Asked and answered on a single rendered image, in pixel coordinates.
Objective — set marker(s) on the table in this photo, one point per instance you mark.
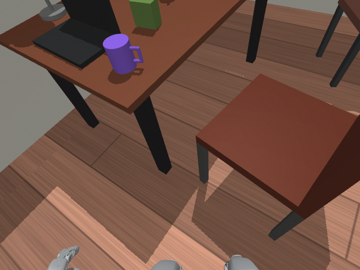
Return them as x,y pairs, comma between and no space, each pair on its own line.
186,25

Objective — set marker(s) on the chair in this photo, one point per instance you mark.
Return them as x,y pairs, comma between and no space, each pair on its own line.
302,151
352,10

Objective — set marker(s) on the left robot hand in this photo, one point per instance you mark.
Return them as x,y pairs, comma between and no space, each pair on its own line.
63,259

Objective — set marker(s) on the desk lamp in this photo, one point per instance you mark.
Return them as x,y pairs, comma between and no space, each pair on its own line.
52,12

